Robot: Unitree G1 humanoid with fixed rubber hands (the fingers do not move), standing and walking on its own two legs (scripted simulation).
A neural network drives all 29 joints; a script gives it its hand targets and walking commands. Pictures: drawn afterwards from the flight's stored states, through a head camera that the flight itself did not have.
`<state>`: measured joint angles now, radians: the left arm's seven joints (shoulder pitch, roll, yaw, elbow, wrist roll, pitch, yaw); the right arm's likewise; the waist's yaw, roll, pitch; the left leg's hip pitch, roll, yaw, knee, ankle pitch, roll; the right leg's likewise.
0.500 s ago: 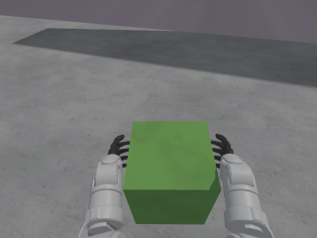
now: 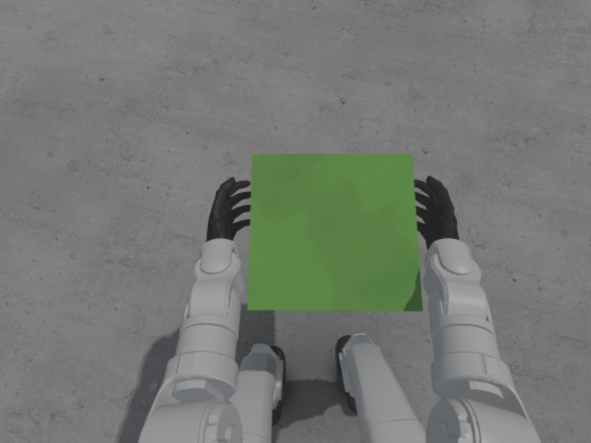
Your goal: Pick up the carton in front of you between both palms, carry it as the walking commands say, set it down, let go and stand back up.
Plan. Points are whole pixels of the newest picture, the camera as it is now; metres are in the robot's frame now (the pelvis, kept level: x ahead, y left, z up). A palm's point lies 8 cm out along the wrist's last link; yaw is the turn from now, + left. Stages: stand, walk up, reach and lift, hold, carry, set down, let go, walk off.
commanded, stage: set down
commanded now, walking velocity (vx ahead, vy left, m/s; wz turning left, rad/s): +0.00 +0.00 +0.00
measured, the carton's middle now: (326, 242) +0.37 -0.04 -0.15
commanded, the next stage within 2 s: none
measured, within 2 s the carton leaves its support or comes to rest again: neither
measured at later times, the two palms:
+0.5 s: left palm (252, 226) +0.42 +0.08 -0.22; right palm (418, 237) +0.38 -0.21 -0.22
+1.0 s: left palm (271, 227) +0.46 +0.06 -0.37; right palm (404, 244) +0.40 -0.23 -0.37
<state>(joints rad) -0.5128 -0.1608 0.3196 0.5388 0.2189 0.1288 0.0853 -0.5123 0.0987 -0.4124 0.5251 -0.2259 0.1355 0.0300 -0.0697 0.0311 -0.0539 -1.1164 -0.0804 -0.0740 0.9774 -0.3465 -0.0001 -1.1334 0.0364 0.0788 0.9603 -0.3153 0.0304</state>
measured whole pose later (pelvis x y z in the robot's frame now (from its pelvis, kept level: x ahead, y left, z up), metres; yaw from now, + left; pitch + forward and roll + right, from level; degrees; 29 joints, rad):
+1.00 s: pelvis -0.06 +0.00 -0.25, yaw +1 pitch +47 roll +0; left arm -1.17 0.06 0.30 0.89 0.14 0.20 0.12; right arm -1.02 -0.04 -0.52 0.69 -0.14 0.22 -0.06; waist -0.12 0.06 -0.05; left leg -2.18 -0.17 -0.07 1.89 -0.53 -0.06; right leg -2.20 0.11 0.08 1.87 -0.50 0.08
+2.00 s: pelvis -0.05 +0.00 -0.32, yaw +0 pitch +40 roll -2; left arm -1.39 0.21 0.14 1.17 0.02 0.12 0.12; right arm -1.19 -0.15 -0.45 0.93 -0.07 0.14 -0.04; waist -0.14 0.07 0.23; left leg -2.27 -0.17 -0.04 2.18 -0.60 -0.03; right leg -2.27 0.06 0.03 2.14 -0.56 0.07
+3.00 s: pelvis -0.06 -0.01 -0.27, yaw -2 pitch +41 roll +0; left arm -1.23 0.31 0.12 0.97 -0.06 0.14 0.10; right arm -1.05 -0.24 -0.26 0.83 0.17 0.09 -0.10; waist -0.13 0.04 0.09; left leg -2.13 -0.05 -0.02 2.00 -0.59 -0.02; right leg -2.18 0.05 0.00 1.96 -0.50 0.01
